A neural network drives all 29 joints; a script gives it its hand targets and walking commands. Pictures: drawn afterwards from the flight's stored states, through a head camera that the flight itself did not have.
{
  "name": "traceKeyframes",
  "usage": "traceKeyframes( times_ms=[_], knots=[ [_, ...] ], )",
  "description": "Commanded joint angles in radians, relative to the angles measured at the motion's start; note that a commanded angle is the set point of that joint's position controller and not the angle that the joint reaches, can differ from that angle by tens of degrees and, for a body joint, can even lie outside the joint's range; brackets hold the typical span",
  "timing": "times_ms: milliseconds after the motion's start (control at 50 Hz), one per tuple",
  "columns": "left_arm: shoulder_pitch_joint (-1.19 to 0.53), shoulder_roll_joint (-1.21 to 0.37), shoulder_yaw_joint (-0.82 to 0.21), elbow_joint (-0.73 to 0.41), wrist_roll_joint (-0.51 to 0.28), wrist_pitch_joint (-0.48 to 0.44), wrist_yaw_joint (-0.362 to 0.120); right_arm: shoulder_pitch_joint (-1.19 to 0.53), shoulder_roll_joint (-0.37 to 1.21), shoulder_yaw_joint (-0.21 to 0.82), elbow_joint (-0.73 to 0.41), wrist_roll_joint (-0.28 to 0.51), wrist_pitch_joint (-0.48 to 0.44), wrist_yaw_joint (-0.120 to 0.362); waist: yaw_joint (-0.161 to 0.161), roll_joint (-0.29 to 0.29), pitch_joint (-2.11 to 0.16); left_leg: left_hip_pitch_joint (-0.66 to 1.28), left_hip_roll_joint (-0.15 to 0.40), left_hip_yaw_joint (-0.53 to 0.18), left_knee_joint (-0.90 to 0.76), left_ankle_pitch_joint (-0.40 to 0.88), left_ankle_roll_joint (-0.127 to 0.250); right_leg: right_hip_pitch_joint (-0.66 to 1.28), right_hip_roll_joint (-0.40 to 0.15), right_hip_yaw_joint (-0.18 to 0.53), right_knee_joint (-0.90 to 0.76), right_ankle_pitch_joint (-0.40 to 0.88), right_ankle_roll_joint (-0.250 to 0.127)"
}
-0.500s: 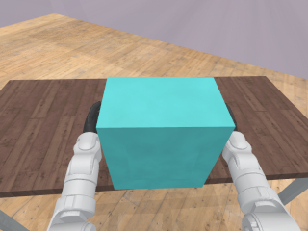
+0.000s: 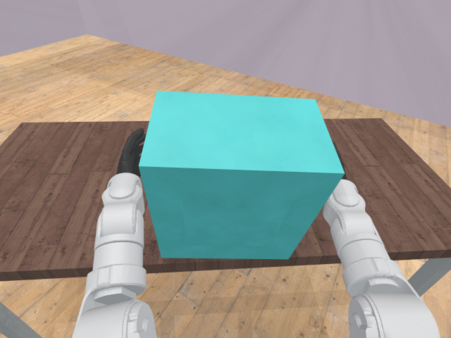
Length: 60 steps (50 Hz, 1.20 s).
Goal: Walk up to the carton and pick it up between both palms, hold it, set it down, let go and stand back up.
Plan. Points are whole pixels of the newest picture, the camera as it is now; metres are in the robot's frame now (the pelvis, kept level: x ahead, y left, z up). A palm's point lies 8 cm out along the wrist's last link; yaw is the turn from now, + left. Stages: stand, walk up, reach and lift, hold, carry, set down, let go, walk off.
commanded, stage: reach and lift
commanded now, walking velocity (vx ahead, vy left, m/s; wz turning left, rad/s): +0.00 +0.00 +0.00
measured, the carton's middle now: (231, 185) +0.38 -0.01 +0.11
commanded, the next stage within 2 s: none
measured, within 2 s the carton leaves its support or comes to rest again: neither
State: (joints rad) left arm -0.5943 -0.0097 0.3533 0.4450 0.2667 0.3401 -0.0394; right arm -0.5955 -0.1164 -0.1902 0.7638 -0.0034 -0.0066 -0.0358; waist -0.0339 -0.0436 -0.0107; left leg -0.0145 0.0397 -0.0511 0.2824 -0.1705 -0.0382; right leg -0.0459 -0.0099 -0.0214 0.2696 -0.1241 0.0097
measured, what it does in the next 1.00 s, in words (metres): stands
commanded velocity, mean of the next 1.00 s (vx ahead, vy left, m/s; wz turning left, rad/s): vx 0.00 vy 0.00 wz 0.00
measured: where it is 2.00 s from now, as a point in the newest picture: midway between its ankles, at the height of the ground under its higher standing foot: outside the picture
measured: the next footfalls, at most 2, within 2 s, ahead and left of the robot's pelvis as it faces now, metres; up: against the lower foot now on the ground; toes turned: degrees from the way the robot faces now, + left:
none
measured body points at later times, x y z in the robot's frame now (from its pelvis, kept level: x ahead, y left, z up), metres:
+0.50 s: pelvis +0.01 +0.02 +0.00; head -0.03 +0.05 +0.45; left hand +0.40 +0.17 +0.17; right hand +0.38 -0.20 +0.17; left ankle +0.00 +0.15 -0.75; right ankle +0.02 -0.12 -0.75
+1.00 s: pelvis +0.00 +0.01 +0.00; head -0.07 +0.03 +0.44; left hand +0.38 +0.19 +0.22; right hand +0.38 -0.18 +0.23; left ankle +0.00 +0.15 -0.75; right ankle +0.02 -0.12 -0.75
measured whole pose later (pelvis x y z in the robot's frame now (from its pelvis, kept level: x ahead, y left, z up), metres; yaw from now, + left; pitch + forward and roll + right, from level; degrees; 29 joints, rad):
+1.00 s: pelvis +0.00 +0.01 +0.00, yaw +1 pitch -6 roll -1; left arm -0.71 0.12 0.30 0.27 0.16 0.72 -0.01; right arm -0.78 -0.18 -0.08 0.63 0.24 0.38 -0.13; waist -0.09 -0.04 -0.06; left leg -0.06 0.03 -0.06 0.35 -0.19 -0.03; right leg -0.06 -0.02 -0.03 0.27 -0.12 0.02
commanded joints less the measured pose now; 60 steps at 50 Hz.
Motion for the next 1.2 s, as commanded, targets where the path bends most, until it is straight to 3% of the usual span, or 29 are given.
traceKeyframes(
  times_ms=[0, 60, 120, 140, 160, 180, 220, 260, 320, 400, 440, 500, 580, 640, 760, 860, 940, 1060, 1180],
  knots=[
    [-0.807, -0.504, -0.522, -0.211, -0.184, -0.05, -0.099, -0.955, 0.517, 0.333, -0.424, 0.021, -0.11, 0.11, -0.024, 0.003, -0.521, -0.085, -0.101, 0.131, -0.02, 0.088, 0.032, 0.199, 0.026, -0.077, 0.002, 0.121, 0.03],
    [-0.855, -0.539, -0.637, -0.283, -0.253, -0.086, -0.07, -0.949, 0.528, 0.372, -0.469, 0.049, -0.106, 0.099, -0.076, 0.028, -0.654, 0.01, -0.101, 0.098, 0.041, 0.233, -0.001, 0.193, 0.041, -0.079, 0.023, 0.25, 0.028],
    [-0.839, -0.542, -0.654, -0.283, -0.26, -0.077, -0.06, -0.927, 0.511, 0.382, -0.458, 0.065, -0.076, 0.087, -0.095, 0.043, -0.657, 0.038, -0.1, 0.077, 0.059, 0.297, -0.018, 0.186, 0.049, -0.081, 0.025, 0.276, 0.026],
    [-0.816, -0.528, -0.636, -0.262, -0.247, -0.064, -0.063, -0.896, 0.495, 0.375, -0.418, 0.068, -0.057, 0.084, -0.1, 0.039, -0.623, 0.038, -0.099, 0.075, 0.052, 0.284, -0.019, 0.178, 0.05, -0.081, 0.017, 0.248, 0.025],
    [-0.798, -0.568, -0.637, -0.21, -0.235, -0.053, -0.061, -0.801, 0.463, 0.31, -0.265, 0.061, -0.026, 0.089, -0.146, 0.075, -0.446, 0.08, -0.08, 0.044, 0.01, 0.225, -0.046, 0.075, 0.047, -0.1, -0.008, 0.142, 0.024],
    [-0.756, -0.548, -0.596, -0.182, -0.215, -0.032, -0.067, -0.785, 0.451, 0.298, -0.233, 0.06, -0.011, 0.093, -0.117, 0.07, -0.391, 0.058, -0.079, 0.047, -0.004, 0.181, -0.041, 0.051, 0.044, -0.101, -0.026, 0.08, 0.023],
    [-0.68, -0.51, -0.513, -0.128, -0.157, 0.026, -0.092, -0.737, 0.421, 0.261, -0.159, 0.059, 0.026, 0.093, -0.099, 0.065, -0.262, -0.006, -0.079, 0.051, -0.041, 0.106, -0.034, 0.065, 0.04, -0.102, -0.036, 0.02, 0.027],
    [-0.63, -0.477, -0.452, -0.12, -0.113, 0.076, -0.116, -0.748, 0.406, 0.26, -0.169, 0.086, 0.046, 0.091, -0.068, 0.064, -0.222, -0.032, -0.079, 0.06, -0.045, 0.114, -0.031, 0.105, 0.043, -0.1, -0.038, 0.022, 0.026],
    [-0.649, -0.488, -0.472, -0.21, -0.122, 0.107, -0.121, -0.845, 0.414, 0.323, -0.285, 0.169, 0.047, 0.092, -0.043, 0.083, -0.326, 0.034, -0.081, 0.063, 0.017, 0.319, -0.048, 0.152, 0.062, -0.093, -0.024, 0.134, 0.019],
    [-0.745, -0.57, -0.653, -0.474, -0.23, 0.091, -0.068, -0.962, 0.466, 0.491, -0.54, 0.307, 0.044, 0.091, -0.046, 0.126, -0.57, 0.192, -0.084, 0.044, 0.133, 0.673, -0.07, 0.158, 0.098, -0.075, 0.031, 0.342, 0.005],
    [-0.757, -0.568, -0.707, -0.562, -0.274, 0.093, -0.04, -0.952, 0.473, 0.54, -0.615, 0.348, 0.065, 0.089, -0.043, 0.129, -0.611, 0.203, -0.081, 0.036, 0.153, 0.737, -0.067, 0.146, 0.104, -0.067, 0.043, 0.38, 0.003],
    [-0.72, -0.513, -0.69, -0.567, -0.276, 0.137, -0.025, -0.901, 0.439, 0.557, -0.614, 0.362, 0.121, 0.083, -0.036, 0.096, -0.551, 0.166, -0.079, 0.036, 0.135, 0.664, -0.049, 0.147, 0.098, -0.055, 0.037, 0.374, 0.005],
    [-0.684, -0.452, -0.615, -0.482, -0.237, 0.213, -0.051, -0.885, 0.431, 0.536, -0.543, 0.341, 0.194, 0.064, -0.031, 0.027, -0.423, 0.056, -0.084, 0.058, 0.06, 0.421, -0.016, 0.167, 0.079, -0.032, 0.011, 0.297, 0.02],
    [-0.715, -0.45, -0.586, -0.454, -0.236, 0.239, -0.073, -0.918, 0.472, 0.516, -0.534, 0.333, 0.227, 0.05, -0.036, 0.004, -0.404, 0.0, -0.092, 0.07, 0.03, 0.312, 0.002, 0.192, 0.068, -0.02, 0.005, 0.282, 0.029],
    [-0.843, -0.458, -0.598, -0.47, -0.287, 0.253, -0.084, -0.99, 0.546, 0.51, -0.562, 0.363, 0.284, 0.026, -0.066, 0.03, -0.494, -0.007, -0.108, 0.064, 0.045, 0.298, 0.006, 0.219, 0.064, -0.014, 0.019, 0.331, 0.038],
    [-0.887, -0.436, -0.548, -0.383, -0.265, 0.288, -0.099, -1.02, 0.533, 0.459, -0.475, 0.34, 0.339, 0.022, -0.078, 0.05, -0.434, -0.039, -0.105, 0.061, 0.017, 0.197, 0.008, 0.186, 0.058, -0.017, 0.0, 0.213, 0.032],
    [-0.95, -0.451, -0.53, -0.333, -0.264, 0.31, -0.105, -1.09, 0.544, 0.431, -0.427, 0.34, 0.361, 0.031, -0.071, 0.072, -0.421, -0.061, -0.096, 0.058, 0.004, 0.156, 0.007, 0.156, 0.061, -0.019, -0.007, 0.119, 0.021],
    [-1.068, -0.498, -0.552, -0.311, -0.326, 0.323, -0.076, -1.229, 0.566, 0.448, -0.441, 0.412, 0.397, 0.042, -0.057, 0.108, -0.532, -0.05, -0.083, 0.043, 0.045, 0.24, -0.005, 0.13, 0.081, -0.011, 0.007, 0.116, 0.008],
    [-1.112, -0.501, -0.485, -0.203, -0.321, 0.346, -0.068, -1.273, 0.546, 0.401, -0.321, 0.419, 0.443, 0.063, -0.043, 0.095, -0.472, -0.137, -0.07, 0.036, 0.004, 0.128, 0.005, 0.116, 0.086, 0.002, 0.007, 0.048, -0.001]
  ],
)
